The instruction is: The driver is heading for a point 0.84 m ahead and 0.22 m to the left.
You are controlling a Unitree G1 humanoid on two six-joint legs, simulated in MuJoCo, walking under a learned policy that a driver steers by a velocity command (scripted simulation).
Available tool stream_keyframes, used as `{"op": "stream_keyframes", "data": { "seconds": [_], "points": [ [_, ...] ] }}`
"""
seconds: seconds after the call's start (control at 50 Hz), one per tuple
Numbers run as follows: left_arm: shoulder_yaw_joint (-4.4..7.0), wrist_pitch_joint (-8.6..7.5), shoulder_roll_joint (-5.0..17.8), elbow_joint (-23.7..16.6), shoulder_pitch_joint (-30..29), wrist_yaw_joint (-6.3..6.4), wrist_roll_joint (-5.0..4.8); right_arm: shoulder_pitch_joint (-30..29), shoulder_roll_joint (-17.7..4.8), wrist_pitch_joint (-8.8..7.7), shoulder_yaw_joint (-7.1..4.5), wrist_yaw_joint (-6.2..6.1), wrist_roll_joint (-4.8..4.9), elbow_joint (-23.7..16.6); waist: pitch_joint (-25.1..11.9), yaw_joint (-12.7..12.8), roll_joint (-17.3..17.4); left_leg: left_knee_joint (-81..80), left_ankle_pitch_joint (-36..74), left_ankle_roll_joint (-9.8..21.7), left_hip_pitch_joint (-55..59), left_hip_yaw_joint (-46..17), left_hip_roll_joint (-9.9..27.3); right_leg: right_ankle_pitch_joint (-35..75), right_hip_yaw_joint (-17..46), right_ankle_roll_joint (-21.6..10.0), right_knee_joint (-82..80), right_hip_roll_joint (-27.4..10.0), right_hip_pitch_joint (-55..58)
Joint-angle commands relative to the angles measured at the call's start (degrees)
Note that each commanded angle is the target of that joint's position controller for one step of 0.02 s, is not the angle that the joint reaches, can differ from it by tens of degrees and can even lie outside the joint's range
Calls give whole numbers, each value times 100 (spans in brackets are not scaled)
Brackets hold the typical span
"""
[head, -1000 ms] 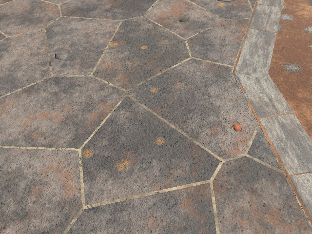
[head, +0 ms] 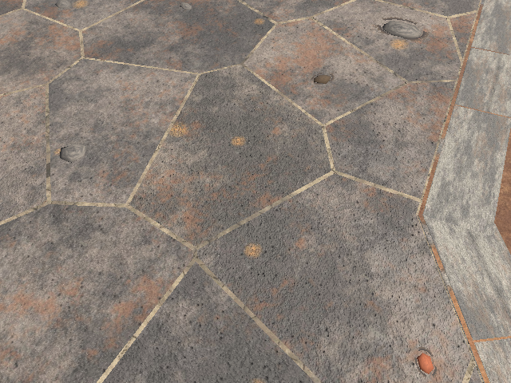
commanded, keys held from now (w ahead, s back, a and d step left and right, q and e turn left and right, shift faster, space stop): w+q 0.58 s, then w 0.42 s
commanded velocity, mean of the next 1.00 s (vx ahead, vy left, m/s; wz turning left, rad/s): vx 0.50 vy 0.00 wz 0.42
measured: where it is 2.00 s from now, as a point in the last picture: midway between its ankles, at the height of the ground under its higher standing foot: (194, 268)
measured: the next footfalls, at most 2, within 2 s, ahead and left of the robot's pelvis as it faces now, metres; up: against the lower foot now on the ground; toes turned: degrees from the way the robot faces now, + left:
left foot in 0.40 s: +0.36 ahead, +0.17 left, +0.00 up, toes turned +18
right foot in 0.92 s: +0.72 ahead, +0.09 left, +0.00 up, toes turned +25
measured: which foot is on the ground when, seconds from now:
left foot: up 0.00-0.38, down 0.40-0.92, up 0.94-1.00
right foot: down 0.00-0.42, up 0.44-0.90, down 0.92-1.00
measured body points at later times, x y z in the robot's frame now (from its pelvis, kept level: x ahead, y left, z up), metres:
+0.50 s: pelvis +0.27 +0.07 -0.02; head +0.30 +0.09 +0.43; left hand +0.26 +0.36 -0.15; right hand +0.49 -0.14 -0.12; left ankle +0.32 +0.15 -0.74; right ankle +0.15 -0.11 -0.63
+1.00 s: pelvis +0.56 +0.12 -0.01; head +0.59 +0.13 +0.44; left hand +0.62 +0.43 -0.11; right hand +0.71 -0.12 -0.14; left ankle +0.36 +0.17 -0.67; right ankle +0.68 +0.08 -0.74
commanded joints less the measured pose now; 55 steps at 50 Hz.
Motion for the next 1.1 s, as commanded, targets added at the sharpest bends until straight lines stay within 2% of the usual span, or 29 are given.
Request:
{"op": "stream_keyframes", "data": {
  "seconds": [0.02,0.08,0.18,0.26,0.3,0.36,0.38,0.4,0.42,0.44,0.46,0.48,0.5,0.52,0.54,0.62,0.7,0.76,0.84,0.88,0.9,0.92,0.94,0.96,0.98,1.0,1.02,1.06,1.1],
  "points": [
    [102,-75,485,-95,142,23,54,156,-199,89,-131,-9,8,-341,-273,11,-874,52,561,53,-980,-313,599,169,1276,-680,-1731,-1488,980],
    [172,-96,688,-7,287,111,72,-157,-162,208,-159,-2,-38,-550,-38,-30,-630,-370,1149,-34,-1399,-356,627,788,682,-778,-1911,-1498,951],
    [226,-21,883,7,501,240,50,-982,-79,167,-110,154,-96,-884,189,159,-484,-1940,2288,-107,-1514,-18,521,1106,-126,-684,-2022,-1400,1244],
    [280,100,1008,94,947,275,-40,-1756,-10,163,-31,306,-101,-1250,443,427,-363,-2686,2197,13,-1733,355,425,1394,-465,-648,-1832,-1593,1966],
    [313,187,1080,106,1029,269,-93,-1929,-52,172,-32,383,-85,-1421,459,408,-431,-2885,1792,133,-1706,534,321,1953,-600,-584,-1538,-1701,2346],
    [384,302,1338,-11,820,294,-155,-1458,-377,202,-187,436,-62,-1494,-50,-47,-744,-2925,967,451,-584,1014,-234,4650,-838,-408,-332,-1703,2536],
    [392,348,1398,-55,714,298,-173,-788,-611,208,-317,424,-37,-1361,-417,-447,-751,-3112,948,617,310,1119,-494,5121,-921,-308,627,-1594,2371],
    [362,352,1356,-105,662,298,-172,159,-986,223,-527,338,-28,-1111,-913,-925,-555,-3524,1307,850,1854,924,-655,4451,-1003,-69,2002,-1354,1605],
    [193,281,790,-278,802,270,79,614,-1548,270,-653,206,-33,-976,-1265,-753,720,-3540,1641,1208,3357,-1006,561,312,-929,192,3915,-869,-165],
    [34,33,367,-613,1094,184,-13,439,-1789,166,-623,250,-99,-1193,-2174,-265,1333,-4669,340,2417,4791,-4448,1681,-2676,361,402,5502,304,-2102],
    [139,-182,888,-743,246,112,-276,561,-1264,103,-470,295,-145,-1185,-1915,-667,409,-5157,346,2051,4706,-4211,1620,-2326,1079,243,5670,30,-2793],
    [144,-273,914,-844,-11,88,-362,325,-1023,35,-405,285,-140,-1166,-1209,-554,283,-5118,743,1816,4078,-3318,1438,-1785,1015,88,5330,-208,-3039],
    [149,-284,877,-723,47,139,-241,-140,-832,-7,-344,280,-117,-1269,-812,-254,-262,-5097,1327,1604,3158,-2612,1168,-1337,1038,80,4834,-487,-2654],
    [215,-230,963,-669,129,173,-102,-499,-650,-18,-286,258,-129,-1362,-619,-37,-255,-5144,1870,1482,2424,-2107,958,-1099,1049,133,4347,-646,-2189],
    [245,-138,983,-658,236,162,-70,-638,-579,-23,-248,227,-178,-1438,-571,110,-157,-5265,2137,1440,1981,-1884,832,-948,1075,185,4135,-737,-1807],
    [190,59,702,-843,-89,178,41,-366,-815,-56,-287,69,-150,-1386,-349,117,-98,-5504,2931,1416,1396,-1241,615,-191,840,507,2947,-650,-1756],
    [79,23,496,-1016,-819,93,2,-25,-742,-25,-242,-1,-137,-1236,-186,-232,158,-5519,2522,1033,1282,-703,280,1418,690,492,1183,-402,-1433],
    [50,-21,550,-1153,-1254,10,-75,243,-786,-37,-235,18,-137,-1081,11,-450,260,-5536,1921,976,1476,-869,471,1845,670,381,602,-288,-1336],
    [70,-107,746,-1315,-1430,-103,-79,502,-827,33,-244,-19,-138,-910,119,-442,305,-5056,2453,919,2515,-1220,936,1070,724,83,207,-232,-1750],
    [115,-137,869,-1253,-1066,-122,-83,411,-908,83,-266,-46,-145,-912,-25,-211,434,-4675,3471,792,2745,-1223,976,583,592,-101,110,-88,-1277],
    [186,-148,992,-1101,-526,-107,-71,280,-912,105,-255,-45,-145,-947,-342,101,424,-4108,4431,692,2705,-1049,779,638,415,-247,-59,92,-488],
    [281,-152,1218,-885,335,-82,-15,186,-784,108,-188,-29,-175,-1016,-1014,490,288,-3050,4553,538,2247,-806,468,927,619,-500,121,-147,886],
    [356,-137,1579,-772,1273,-65,39,437,-505,82,-76,-25,-292,-1112,-1913,674,-532,-1236,2753,294,920,-509,-99,950,2021,-993,329,-1245,2719],
    [392,-86,1667,-541,1608,-129,0,1182,-92,-22,29,18,-112,-1056,-2361,375,-2193,370,-1170,-22,-1027,-485,-895,-451,4599,-1719,-573,-2204,4106],
    [251,-70,1136,-579,1461,-136,-150,724,-678,-76,-60,32,-22,-1035,-1753,582,-1382,879,-1160,33,-1721,-854,-541,-1620,4670,-1467,-913,-2045,3812],
    [179,-33,922,-674,980,-106,-144,78,-853,-109,-103,49,6,-1217,-925,561,-880,805,-576,68,-1959,-611,-247,-1502,3809,-1214,-1034,-1859,2979],
    [133,-1,867,-756,611,-101,-65,-227,-794,-120,-93,36,-68,-1278,-503,399,-418,529,-100,52,-1747,-402,25,-873,3214,-1119,-1185,-1643,2148],
    [65,-16,722,-774,364,-99,42,-182,-652,-82,-126,37,-158,-1285,-305,102,-541,-22,354,5,-1231,-342,341,59,2545,-1072,-1435,-1315,1329],
    [64,-43,751,-699,424,-90,-2,-34,-465,-18,-98,26,-147,-1242,-323,3,-688,-386,446,-80,-1070,-220,425,558,2116,-1126,-1636,-1183,1099]
  ]
}}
